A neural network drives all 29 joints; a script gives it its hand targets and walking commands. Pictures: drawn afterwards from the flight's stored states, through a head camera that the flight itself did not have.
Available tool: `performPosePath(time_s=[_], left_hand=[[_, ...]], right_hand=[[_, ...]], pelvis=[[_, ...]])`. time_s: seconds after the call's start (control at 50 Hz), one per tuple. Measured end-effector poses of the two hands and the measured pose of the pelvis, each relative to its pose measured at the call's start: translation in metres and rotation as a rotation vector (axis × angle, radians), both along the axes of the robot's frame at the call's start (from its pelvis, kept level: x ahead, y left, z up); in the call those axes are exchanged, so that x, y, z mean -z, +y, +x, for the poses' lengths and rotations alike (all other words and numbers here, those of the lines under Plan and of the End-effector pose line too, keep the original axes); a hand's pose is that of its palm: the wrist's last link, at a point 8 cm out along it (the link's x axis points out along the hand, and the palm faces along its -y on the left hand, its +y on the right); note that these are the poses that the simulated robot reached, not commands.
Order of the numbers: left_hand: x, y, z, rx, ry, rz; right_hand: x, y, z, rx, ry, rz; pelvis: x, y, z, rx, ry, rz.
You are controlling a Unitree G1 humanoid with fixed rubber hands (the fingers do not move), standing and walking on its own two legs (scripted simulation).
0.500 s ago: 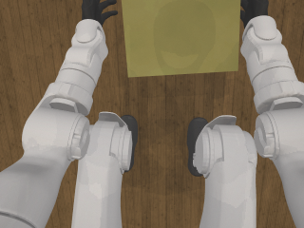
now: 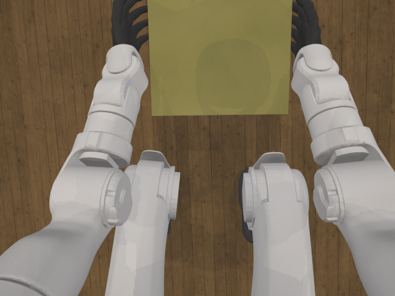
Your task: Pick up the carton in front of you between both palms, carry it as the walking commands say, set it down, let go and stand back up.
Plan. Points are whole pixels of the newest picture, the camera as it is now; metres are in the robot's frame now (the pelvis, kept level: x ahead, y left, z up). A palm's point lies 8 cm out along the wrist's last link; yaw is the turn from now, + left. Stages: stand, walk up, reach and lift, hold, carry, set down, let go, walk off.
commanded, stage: reach and lift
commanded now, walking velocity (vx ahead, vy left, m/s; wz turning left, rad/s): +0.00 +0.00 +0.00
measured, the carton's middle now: (214, 64) +0.50 -0.02 -0.21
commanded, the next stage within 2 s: none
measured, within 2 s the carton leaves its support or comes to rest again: neither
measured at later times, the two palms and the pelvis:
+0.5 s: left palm (43, 10) +0.48 +0.12 +0.08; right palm (394, 22) +0.46 -0.17 +0.06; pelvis +0.00 +0.01 +0.13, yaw -2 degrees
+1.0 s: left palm out of the picture +0.44 +0.13 +0.24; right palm out of the picture +0.42 -0.17 +0.22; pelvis +0.05 +0.01 +0.27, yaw -4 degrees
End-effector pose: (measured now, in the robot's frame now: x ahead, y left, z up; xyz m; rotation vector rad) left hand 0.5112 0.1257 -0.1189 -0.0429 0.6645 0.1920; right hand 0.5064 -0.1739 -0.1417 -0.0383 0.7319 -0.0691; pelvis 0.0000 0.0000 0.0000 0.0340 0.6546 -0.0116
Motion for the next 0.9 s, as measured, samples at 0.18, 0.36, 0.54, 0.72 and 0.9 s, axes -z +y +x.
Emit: performPosePath(time_s=[0.18, 0.36, 0.54, 0.72, 0.9], left_hand=[[-0.09, -0.005, -0.019, 0.007, -0.029, -0.008], [-0.167, -0.001, -0.03, 0.032, -0.013, 0.003], [-0.214, 0.0, -0.037, 0.047, -0.026, 0.004], [-0.27, 0.002, -0.047, 0.039, -0.04, -0.013], [-0.33, 0.006, -0.061, 0.048, -0.017, -0.006]], right_hand=[[-0.094, -0.005, -0.021, 0.05, -0.024, 0.026], [-0.166, 0.001, -0.038, 0.055, -0.006, 0.025], [-0.216, 0.001, -0.046, 0.071, -0.018, 0.024], [-0.273, 0.003, -0.057, 0.09, -0.032, 0.037], [-0.332, 0.007, -0.074, 0.098, -0.008, 0.041]], pelvis=[[-0.043, 0.002, -0.004, 0.032, 0.022, 0.0], [-0.097, 0.005, -0.003, 0.034, 0.043, -0.001], [-0.139, 0.007, 0.003, 0.039, 0.038, -0.006], [-0.185, 0.007, 0.018, 0.043, -0.013, -0.014], [-0.24, 0.007, 0.038, 0.046, -0.099, -0.021]])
